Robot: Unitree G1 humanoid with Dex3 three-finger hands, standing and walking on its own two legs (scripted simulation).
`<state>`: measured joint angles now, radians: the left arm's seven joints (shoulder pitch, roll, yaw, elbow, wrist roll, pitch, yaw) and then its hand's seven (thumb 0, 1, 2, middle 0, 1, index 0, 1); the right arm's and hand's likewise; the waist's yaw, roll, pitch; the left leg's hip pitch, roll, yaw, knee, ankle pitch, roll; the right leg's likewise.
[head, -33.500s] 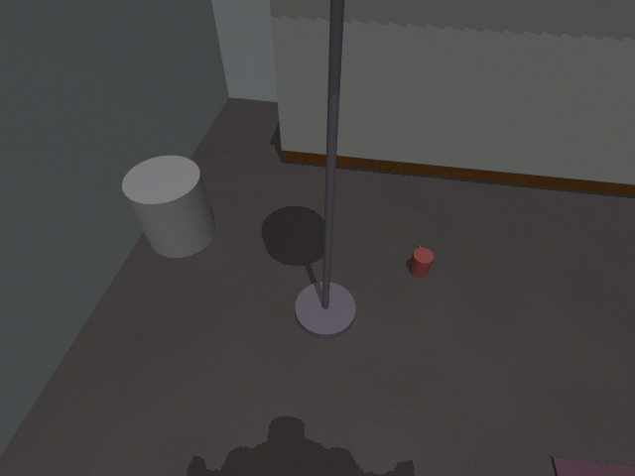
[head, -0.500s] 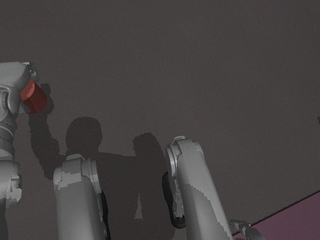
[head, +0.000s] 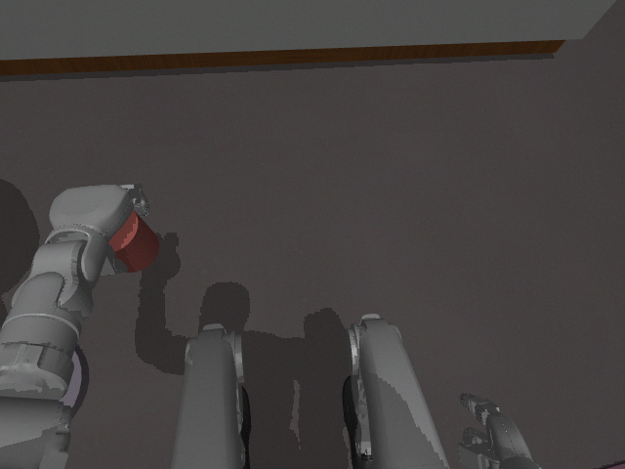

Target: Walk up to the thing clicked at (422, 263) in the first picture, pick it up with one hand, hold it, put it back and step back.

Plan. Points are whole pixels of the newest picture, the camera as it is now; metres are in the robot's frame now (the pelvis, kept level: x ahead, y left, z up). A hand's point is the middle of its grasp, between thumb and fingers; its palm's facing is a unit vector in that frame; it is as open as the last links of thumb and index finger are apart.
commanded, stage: lift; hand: left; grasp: from above
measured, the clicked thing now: (121, 227) +0.46 +0.26 -0.11
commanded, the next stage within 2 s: hold in 0.86 s
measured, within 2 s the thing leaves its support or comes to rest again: neither
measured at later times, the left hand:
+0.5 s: hand (51, 217) +0.38 +0.23 +0.10, palm faces -0.43 -0.07 -0.90, open 10.2 cm
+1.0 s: hand (6, 155) +0.39 +0.23 +0.18, palm faces -0.44 -0.08 -0.89, open 10.2 cm
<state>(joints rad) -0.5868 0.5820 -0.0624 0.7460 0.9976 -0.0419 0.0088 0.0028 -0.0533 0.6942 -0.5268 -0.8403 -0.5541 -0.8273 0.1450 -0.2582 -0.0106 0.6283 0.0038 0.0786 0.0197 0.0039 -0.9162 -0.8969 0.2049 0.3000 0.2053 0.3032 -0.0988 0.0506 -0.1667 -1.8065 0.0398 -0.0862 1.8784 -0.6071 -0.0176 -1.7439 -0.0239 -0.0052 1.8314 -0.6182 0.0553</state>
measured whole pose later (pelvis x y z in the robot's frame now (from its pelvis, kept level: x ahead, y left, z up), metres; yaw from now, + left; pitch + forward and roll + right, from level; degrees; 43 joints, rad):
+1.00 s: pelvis +0.07 -0.01 +0.24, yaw +1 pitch +9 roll +0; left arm -0.33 0.38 -0.18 0.82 0.99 0.02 0.12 0.00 -0.06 0.70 -0.54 -0.83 -0.57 -0.82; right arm 0.25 -0.24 -0.05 0.74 0.04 0.01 -0.04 0.01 -0.91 -0.89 0.20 0.30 0.21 0.30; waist -0.05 0.04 -0.08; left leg -0.61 0.05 0.02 0.81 -0.36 -0.03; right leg -0.60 -0.03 0.02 0.80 -0.37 0.04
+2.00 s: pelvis +0.07 -0.01 +0.27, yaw +0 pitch +2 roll +1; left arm -0.24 0.40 -0.20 0.60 0.99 0.00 -0.04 0.00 -0.05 0.69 -0.52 -0.84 -0.56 -0.82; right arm 0.18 -0.25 -0.04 0.69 0.07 0.06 -0.06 0.01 -0.91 -0.90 0.20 0.30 0.20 0.30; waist 0.01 0.05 -0.03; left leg -0.33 0.05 0.05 0.55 -0.25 -0.03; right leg -0.35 -0.03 0.03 0.58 -0.27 0.03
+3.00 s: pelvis +0.08 -0.01 +0.28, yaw +0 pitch +1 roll +1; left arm -0.23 0.40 -0.20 0.58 0.99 0.00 -0.06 0.01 -0.05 0.69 -0.52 -0.85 -0.56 -0.82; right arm 0.18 -0.25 -0.03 0.68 0.07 0.08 -0.06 0.01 -0.92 -0.90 0.20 0.30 0.20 0.30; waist 0.02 0.06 -0.01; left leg -0.26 0.05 0.05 0.47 -0.23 -0.03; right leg -0.28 -0.03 0.04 0.51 -0.25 0.03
